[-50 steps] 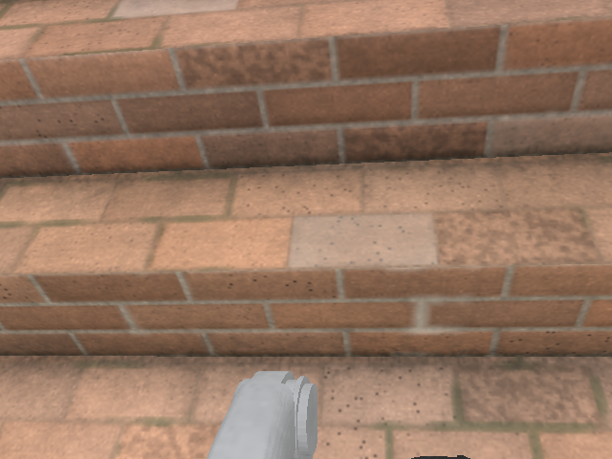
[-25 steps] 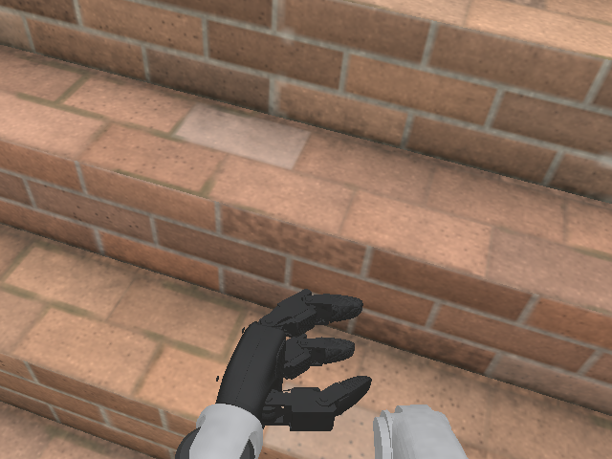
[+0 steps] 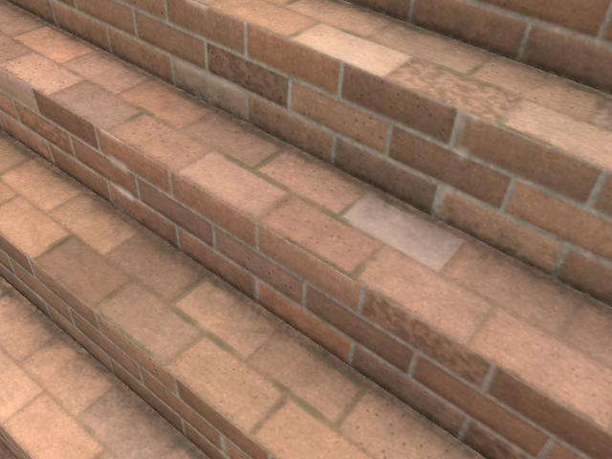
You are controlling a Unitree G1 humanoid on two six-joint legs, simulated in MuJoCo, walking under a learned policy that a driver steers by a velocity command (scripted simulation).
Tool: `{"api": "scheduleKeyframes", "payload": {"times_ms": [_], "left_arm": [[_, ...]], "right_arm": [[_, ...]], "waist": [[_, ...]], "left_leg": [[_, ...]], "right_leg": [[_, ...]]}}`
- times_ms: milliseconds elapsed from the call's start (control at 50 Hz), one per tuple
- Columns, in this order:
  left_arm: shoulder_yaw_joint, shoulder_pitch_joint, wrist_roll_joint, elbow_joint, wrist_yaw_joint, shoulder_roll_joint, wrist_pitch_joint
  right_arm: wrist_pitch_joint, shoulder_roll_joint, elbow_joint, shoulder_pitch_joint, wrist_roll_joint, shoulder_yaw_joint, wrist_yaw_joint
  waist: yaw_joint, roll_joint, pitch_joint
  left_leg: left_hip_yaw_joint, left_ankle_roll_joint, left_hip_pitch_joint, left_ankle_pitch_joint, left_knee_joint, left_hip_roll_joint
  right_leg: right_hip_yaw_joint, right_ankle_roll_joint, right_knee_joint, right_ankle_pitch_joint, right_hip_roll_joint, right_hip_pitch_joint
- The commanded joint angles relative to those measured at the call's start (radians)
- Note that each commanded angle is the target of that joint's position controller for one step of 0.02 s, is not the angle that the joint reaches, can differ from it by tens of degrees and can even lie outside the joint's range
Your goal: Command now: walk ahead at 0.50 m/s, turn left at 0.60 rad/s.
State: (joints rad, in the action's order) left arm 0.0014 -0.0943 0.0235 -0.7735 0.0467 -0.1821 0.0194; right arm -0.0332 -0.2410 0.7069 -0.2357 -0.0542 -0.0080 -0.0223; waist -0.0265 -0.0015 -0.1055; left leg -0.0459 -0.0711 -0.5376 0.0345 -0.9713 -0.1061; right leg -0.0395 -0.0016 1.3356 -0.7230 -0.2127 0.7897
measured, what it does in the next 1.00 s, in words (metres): steps on the spot: left foot 0.23 m lower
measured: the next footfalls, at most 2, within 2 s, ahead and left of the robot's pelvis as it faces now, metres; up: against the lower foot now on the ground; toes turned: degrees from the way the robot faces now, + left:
left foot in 0.06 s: +0.04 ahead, +0.13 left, -0.23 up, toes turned +7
right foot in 1.18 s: +0.10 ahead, -0.25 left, +0.02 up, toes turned -9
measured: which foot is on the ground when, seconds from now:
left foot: up 0.00-0.04, down 0.06-1.00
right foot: down 0.00-0.02, up 0.04-1.00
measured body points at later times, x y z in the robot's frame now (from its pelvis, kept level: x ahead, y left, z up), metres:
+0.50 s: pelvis -0.04 +0.09 -0.10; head -0.11 +0.13 +0.34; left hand +0.07 +0.29 -0.25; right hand +0.03 -0.14 -0.22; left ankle +0.00 +0.13 -0.83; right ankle +0.00 -0.08 -0.40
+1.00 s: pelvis -0.01 +0.00 -0.08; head -0.06 +0.02 +0.36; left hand +0.22 +0.12 -0.16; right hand -0.08 -0.23 -0.23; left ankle +0.00 +0.13 -0.83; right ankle -0.01 -0.15 -0.41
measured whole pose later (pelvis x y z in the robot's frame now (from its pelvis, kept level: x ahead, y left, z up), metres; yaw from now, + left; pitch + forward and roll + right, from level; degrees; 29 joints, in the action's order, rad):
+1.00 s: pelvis -0.01 +0.00 -0.08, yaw -13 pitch +2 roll -1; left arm -0.09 -0.12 -0.02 -0.68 0.03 -0.10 -0.02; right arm 0.04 -0.19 0.97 -0.45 0.05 0.03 -0.06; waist -0.05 -0.01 -0.17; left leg -0.30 0.00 -0.17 -0.20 -0.37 -0.16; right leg 0.08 0.01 2.44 -0.36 -0.09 1.33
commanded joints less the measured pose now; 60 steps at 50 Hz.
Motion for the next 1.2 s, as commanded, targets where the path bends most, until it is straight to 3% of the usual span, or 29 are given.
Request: {"api": "scheduleKeyframes", "payload": {"times_ms": [20, 40, 60, 80, 100, 120, 140, 160, 180, 200, 240, 320, 420, 480, 560, 660, 740, 880, 960, 1000, 1040, 1060, 1080, 1100, 1120, 1140, 1160, 1180, 1200], "left_arm": [[0.004, 0.117, -0.024, 0.13, 0.03, -0.02, -0.005], [0.011, 0.042, -0.019, 0.101, 0.027, -0.013, -0.013], [0.002, 0.045, -0.018, 0.087, 0.01, 0.053, -0.01], [-0.006, 0.072, -0.017, 0.112, -0.027, 0.166, -0.002], [-0.015, 0.043, -0.036, 0.145, -0.058, 0.181, 0.038], [-0.042, 0.04, -0.046, 0.191, -0.056, 0.221, 0.067], [-0.066, 0.068, -0.076, 0.206, -0.054, 0.224, 0.069], [-0.035, 0.205, -0.051, 0.21, -0.041, 0.128, 0.052], [-0.034, 0.206, -0.03, 0.204, -0.028, 0.138, 0.028], [-0.021, 0.101, -0.022, 0.189, -0.023, 0.107, 0.017], [0.006, -0.018, -0.019, 0.101, -0.013, 0.034, 0.001], [-0.004, 0.007, -0.035, 0.046, -0.012, 0.087, -0.024], [-0.047, -0.024, -0.022, 0.068, -0.027, 0.162, -0.025], [-0.048, -0.06, -0.017, 0.08, -0.017, 0.128, -0.032], [-0.053, -0.059, -0.025, 0.101, 0.008, 0.107, -0.04], [-0.066, -0.05, -0.033, 0.105, 0.013, 0.108, -0.034], [-0.077, -0.012, -0.038, 0.115, 0.014, 0.113, -0.03], [-0.087, 0.067, -0.034, 0.155, -0.008, 0.109, -0.014], [-0.097, 0.162, -0.045, 0.207, -0.021, 0.104, -0.016], [-0.112, 0.196, -0.041, 0.249, -0.033, 0.118, -0.018], [-0.14, 0.132, -0.03, 0.225, -0.05, 0.131, -0.023], [-0.14, 0.156, -0.021, 0.212, -0.046, 0.111, -0.023], [-0.115, 0.188, -0.017, 0.224, -0.033, 0.057, -0.015], [-0.081, 0.04, -0.006, 0.161, -0.025, 0.016, -0.023], [-0.097, 0.184, -0.032, 0.172, -0.031, 0.032, 0.008], [-0.045, -0.202, 0.011, 0.093, -0.003, -0.044, -0.013], [-0.003, -0.43, 0.056, -0.014, 0.006, -0.144, -0.036], [0.029, -0.407, 0.075, -0.059, -0.006, -0.205, -0.045], [0.032, -0.21, 0.088, 0.015, -0.036, -0.175, -0.036]], "right_arm": [[-0.011, 0.01, 0.126, -0.22, 0.018, -0.012, 0.007], [-0.008, -0.007, 0.149, -0.233, 0.016, -0.028, 0.019], [0.003, -0.029, 0.165, -0.235, 0.035, -0.032, 0.036], [0.009, -0.061, 0.135, -0.097, 0.087, -0.011, 0.059], [0.014, -0.185, 0.094, -0.107, 0.093, -0.047, 0.066], [0.011, -0.292, 0.102, -0.271, 0.067, -0.09, 0.045], [0.016, -0.301, 0.112, -0.305, 0.061, -0.095, 0.013], [0.03, -0.124, 0.079, -0.207, 0.107, -0.042, -0.011], [0.048, -0.118, 0.052, -0.156, 0.113, -0.031, -0.026], [0.07, -0.106, 0.021, -0.093, 0.095, -0.015, -0.042], [0.083, -0.046, 0.019, -0.059, 0.093, 0.009, -0.049], [0.071, 0.038, 0.094, -0.194, 0.115, 0.042, -0.033], [0.069, 0.024, 0.11, -0.213, 0.121, 0.05, -0.044], [0.068, 0.031, 0.107, -0.112, 0.126, 0.066, -0.035], [0.07, 0.009, 0.128, -0.08, 0.13, 0.075, -0.028], [0.076, -0.018, 0.153, -0.098, 0.124, 0.074, -0.038], [0.08, -0.033, 0.155, -0.098, 0.122, 0.068, -0.032], [0.107, -0.067, 0.195, -0.171, 0.105, 0.033, -0.023], [0.093, -0.095, 0.215, -0.2, 0.109, 0.011, -0.029], [0.072, -0.113, 0.231, -0.198, 0.088, -0.006, -0.051], [0.049, -0.123, 0.209, -0.055, 0.067, -0.017, -0.036], [0.037, -0.127, 0.214, -0.051, 0.053, -0.024, -0.017], [0.03, -0.142, 0.234, -0.105, 0.035, -0.032, -0.009], [0.024, -0.156, 0.276, -0.179, 0.031, -0.033, 0.0], [0.044, 0.021, 0.302, -0.405, 0.01, 0.017, 0.024], [0.065, -0.113, 0.287, -0.32, 0.025, -0.002, 0.041], [0.081, -0.128, 0.256, -0.257, 0.02, -0.017, 0.073], [0.089, -0.068, 0.214, -0.187, 0.02, -0.019, 0.088], [0.094, 0.001, 0.186, -0.129, 0.008, -0.023, 0.072]], "waist": [[-0.032, 0.071, -0.018], [-0.018, 0.045, -0.04], [-0.012, -0.01, -0.049], [0.084, -0.057, -0.025], [0.1, -0.158, -0.05], [0.04, -0.234, -0.135], [-0.018, -0.22, -0.1], [-0.042, -0.001, 0.004], [-0.031, -0.047, 0.006], [0.031, -0.028, -0.048], [0.053, -0.119, -0.073], [-0.026, -0.168, 0.055], [-0.022, -0.126, 0.086], [0.026, -0.102, 0.088], [0.023, -0.11, 0.131], [0.012, -0.091, 0.112], [0.002, -0.075, 0.1], [-0.003, -0.073, 0.109], [-0.011, -0.086, 0.093], [0.008, -0.098, 0.091], [0.09, -0.059, 0.048], [0.08, -0.04, 0.043], [0.074, -0.118, 0.05], [0.104, -0.14, -0.046], [-0.052, -0.043, -0.081], [0.16, -0.05, -0.281], [0.171, 0.154, -0.418], [0.099, 0.397, -0.509], [0.056, 0.35, -0.533]], "left_leg": [[-0.163, -0.057, 0.324, 0.276, 0.624, -0.016], [-0.095, -0.067, 0.337, 0.207, 0.759, -0.034], [0.002, -0.038, 0.373, 0.222, 0.734, -0.069], [0.132, 0.103, 0.423, 0.4, 0.342, -0.048], [0.24, 0.189, 0.476, 0.545, 0.285, -0.064], [0.565, 0.114, 0.626, 0.229, 0.475, -0.179], [0.876, -0.027, 0.561, -0.45, 0.691, -0.271], [0.863, 0.026, 0.429, -0.707, 0.684, -0.186], [0.92, 0.02, 0.419, -0.758, 0.705, -0.203], [0.896, 0.031, 0.478, -0.773, 0.695, -0.205], [0.669, 0.057, 0.461, -0.678, 0.662, -0.157], [0.43, 0.099, 0.344, -0.526, 0.603, -0.105], [0.389, 0.192, 0.384, -0.513, 0.603, -0.148], [0.322, 0.174, 0.209, -0.574, 0.62, -0.154], [0.276, 0.139, 0.151, -0.578, 0.676, -0.172], [0.237, 0.096, 0.262, -0.562, 0.703, -0.206], [0.219, -0.003, 0.338, -0.513, 0.731, -0.256], [0.133, -0.118, 0.427, -0.525, 0.806, -0.312], [0.069, -0.131, 0.502, -0.493, 0.86, -0.343], [0.023, -0.113, 0.539, -0.446, 0.898, -0.356], [-0.143, -0.094, 0.208, -0.308, 1.025, -0.293], [-0.234, -0.091, 0.082, -0.152, 1.038, -0.239], [-0.218, -0.116, 0.12, 0.284, 0.974, -0.21], [-0.224, -0.164, 0.273, 0.7, 0.859, -0.198], [-0.156, -0.151, 0.017, 0.949, 0.686, -0.103], [-0.131, -0.137, 0.085, 0.824, 0.506, -0.113], [-0.077, -0.156, 0.058, 0.434, 0.356, -0.091], [0.015, -0.165, 0.007, -0.142, -0.012, -0.033], [0.242, -0.092, -0.1, -0.291, -0.44, 0.06]], "right_leg": [[0.015, -0.055, -0.01, -0.176, -0.104, -0.054], [-0.072, -0.024, 0.242, -0.102, -0.074, -0.137], [-0.141, 0.001, 0.645, -0.076, -0.022, -0.075], [-0.086, 0.026, 1.104, -0.038, 0.051, 0.286], [-0.055, 0.066, 1.328, 0.039, 0.065, 0.46], [-0.021, 0.112, 1.422, 0.097, 0.089, 0.631], [0.027, 0.105, 1.291, 0.257, 0.063, 0.721], [0.092, 0.097, 1.182, 0.526, 0.058, 0.666], [0.108, 0.095, 1.117, 0.555, 0.08, 0.654], [0.134, 0.084, 1.089, 0.611, 0.117, 0.613], [0.107, 0.055, 0.991, 0.715, 0.157, 0.514], [0.17, -0.012, 1.049, 0.749, 0.279, 0.523], [0.247, -0.014, 1.182, 0.725, 0.339, 0.744], [0.189, 0.008, 1.215, 0.709, 0.321, 0.69], [0.156, 0.031, 1.261, 0.686, 0.303, 0.717], [0.137, 0.047, 1.247, 0.666, 0.265, 0.798], [0.137, 0.054, 1.281, 0.621, 0.233, 0.842], [0.136, 0.027, 1.201, 0.487, 0.152, 0.82], [0.127, 0.008, 1.127, 0.398, 0.108, 0.813], [0.168, -0.012, 1.077, 0.246, 0.066, 0.814], [0.016, -0.07, 0.62, 0.241, 0.061, 0.256], [-0.065, -0.096, 0.414, 0.129, 0.116, -0.003], [-0.09, -0.106, 0.274, -0.007, 0.2, -0.153], [-0.237, -0.108, 0.225, -0.094, 0.323, -0.263], [-0.087, -0.192, 0.173, 0.01, 0.311, -0.527], [0.211, -0.211, -0.062, -0.12, 0.221, -0.604], [0.402, -0.216, -0.255, -0.279, 0.162, -0.68], [0.502, -0.215, -0.402, -0.232, 0.114, -0.677], [0.593, -0.172, -0.49, -0.379, 0.082, -0.647]]}}
Velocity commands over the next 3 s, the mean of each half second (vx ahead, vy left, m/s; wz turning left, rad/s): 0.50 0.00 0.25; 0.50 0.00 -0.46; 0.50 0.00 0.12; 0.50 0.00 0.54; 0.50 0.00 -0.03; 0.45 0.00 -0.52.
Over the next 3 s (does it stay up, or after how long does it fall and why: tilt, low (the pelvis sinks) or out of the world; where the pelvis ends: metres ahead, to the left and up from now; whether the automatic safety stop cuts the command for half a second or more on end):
stays up -0.22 0.25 -0.39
